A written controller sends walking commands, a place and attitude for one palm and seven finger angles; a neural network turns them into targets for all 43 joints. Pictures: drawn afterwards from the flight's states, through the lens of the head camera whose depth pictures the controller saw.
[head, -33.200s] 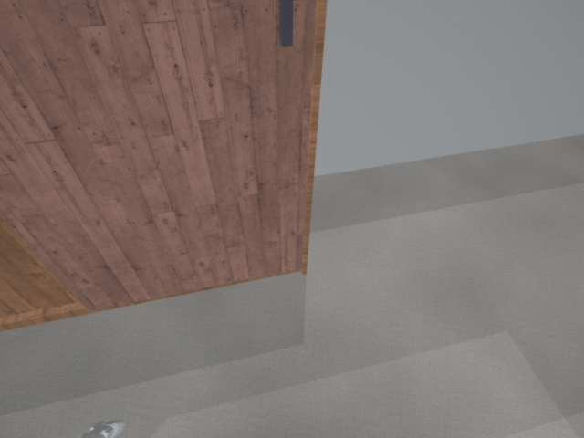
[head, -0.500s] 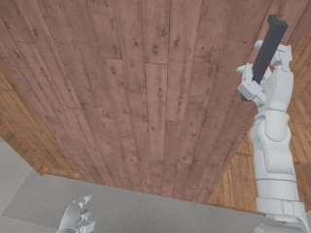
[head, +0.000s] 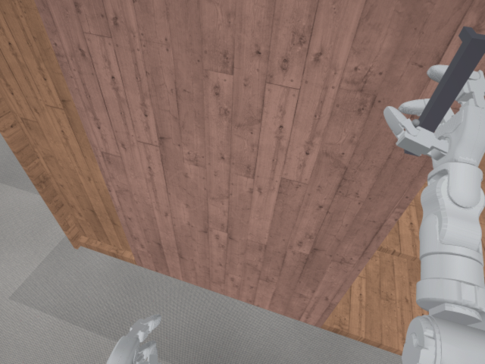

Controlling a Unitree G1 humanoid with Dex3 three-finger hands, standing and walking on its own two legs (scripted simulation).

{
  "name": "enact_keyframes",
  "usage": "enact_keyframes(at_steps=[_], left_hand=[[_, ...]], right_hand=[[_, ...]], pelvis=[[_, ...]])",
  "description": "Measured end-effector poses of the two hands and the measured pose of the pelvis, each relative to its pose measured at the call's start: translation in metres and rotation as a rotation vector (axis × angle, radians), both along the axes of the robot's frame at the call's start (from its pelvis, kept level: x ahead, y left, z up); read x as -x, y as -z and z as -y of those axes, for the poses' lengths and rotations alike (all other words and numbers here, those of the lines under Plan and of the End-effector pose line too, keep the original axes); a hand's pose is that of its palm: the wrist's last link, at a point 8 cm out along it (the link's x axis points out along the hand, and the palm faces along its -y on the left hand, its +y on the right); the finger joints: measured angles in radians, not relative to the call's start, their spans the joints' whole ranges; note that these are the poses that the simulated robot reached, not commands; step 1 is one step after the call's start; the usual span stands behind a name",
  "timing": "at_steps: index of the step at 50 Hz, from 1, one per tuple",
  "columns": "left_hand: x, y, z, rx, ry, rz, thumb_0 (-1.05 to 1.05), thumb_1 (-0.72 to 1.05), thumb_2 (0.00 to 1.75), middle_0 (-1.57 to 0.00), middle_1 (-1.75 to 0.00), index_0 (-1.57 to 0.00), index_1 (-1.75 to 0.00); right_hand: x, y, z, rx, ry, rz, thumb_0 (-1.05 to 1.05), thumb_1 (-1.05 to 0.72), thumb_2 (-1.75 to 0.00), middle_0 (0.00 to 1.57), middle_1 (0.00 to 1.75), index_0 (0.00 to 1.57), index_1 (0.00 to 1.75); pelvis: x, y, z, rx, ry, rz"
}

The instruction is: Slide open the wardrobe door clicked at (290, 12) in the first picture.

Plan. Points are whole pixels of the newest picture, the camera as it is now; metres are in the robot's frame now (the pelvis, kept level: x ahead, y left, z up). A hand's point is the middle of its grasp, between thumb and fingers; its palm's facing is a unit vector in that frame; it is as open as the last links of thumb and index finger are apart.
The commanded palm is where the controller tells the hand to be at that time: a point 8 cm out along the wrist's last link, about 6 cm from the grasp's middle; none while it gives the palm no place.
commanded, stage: loosen the grip on the handle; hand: right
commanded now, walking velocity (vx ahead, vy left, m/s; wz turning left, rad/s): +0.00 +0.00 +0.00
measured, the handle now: (437, 95) +0.44 -0.22 +0.28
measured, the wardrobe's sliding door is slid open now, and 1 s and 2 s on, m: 0.45 0.45 0.45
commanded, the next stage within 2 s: slip the hand off the handle in 0.34 s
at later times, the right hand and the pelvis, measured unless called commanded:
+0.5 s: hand (414, 128) +0.40 -0.19 +0.25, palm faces +0.18 +0.98 -0.03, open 15.4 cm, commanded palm +0.37 -0.25 +0.24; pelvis +0.00 +0.00 +0.00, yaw +1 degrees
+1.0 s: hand (472, 139) +0.38 -0.27 +0.25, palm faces +0.27 +0.96 +0.00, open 14.8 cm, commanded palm +0.36 -0.31 +0.24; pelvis +0.05 -0.04 +0.01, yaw +1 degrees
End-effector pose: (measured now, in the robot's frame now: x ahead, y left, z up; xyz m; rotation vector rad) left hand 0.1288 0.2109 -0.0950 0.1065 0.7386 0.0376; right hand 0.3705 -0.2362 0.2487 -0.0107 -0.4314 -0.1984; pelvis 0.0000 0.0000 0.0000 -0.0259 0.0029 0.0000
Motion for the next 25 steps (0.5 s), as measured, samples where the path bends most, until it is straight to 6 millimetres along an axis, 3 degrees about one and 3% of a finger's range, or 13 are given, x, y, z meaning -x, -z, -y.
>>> enact_keyframes(at_steps=[7,12,18,25], left_hand=[[0.054,-0.003,-0.068,-0.138,-0.133,-0.049,0.01,0.9,0.9,-0.2,-0.3,-0.2,-0.3],[0.082,-0.001,-0.091,-0.208,-0.189,-0.145,0.01,0.9,0.9,-0.19,-0.3,-0.2,-0.3],[0.08,-0.001,-0.081,-0.216,-0.188,-0.172,0.01,0.91,0.9,-0.19,-0.3,-0.2,-0.3],[0.032,-0.002,-0.041,-0.164,-0.118,-0.079,0.01,0.9,0.9,-0.19,-0.3,-0.2,-0.3]], right_hand=[[-0.001,0.003,-0.002,0.059,0.066,0.037,-0.01,0.27,-0.34,0.43,1.36,0.16,1.19],[-0.002,0.006,-0.001,0.077,0.051,0.071,-0.01,0.45,-0.25,0.41,1.31,0.14,1.14],[-0.002,0.007,0.002,0.083,0.015,0.082,-0.01,0.53,-0.21,0.4,1.26,0.13,1.08],[-0.002,0.007,0.004,0.084,-0.015,0.091,-0.01,0.56,-0.2,0.39,1.23,0.14,1.02]], pelvis=[[0.019,0.007,-0.01,-0.002,-0.026,-0.03],[0.021,0.007,-0.011,0.0,-0.035,-0.05],[0.014,0.004,-0.008,-0.012,-0.023,-0.051],[0.0,0.001,0.004,-0.023,-0.013,-0.043]])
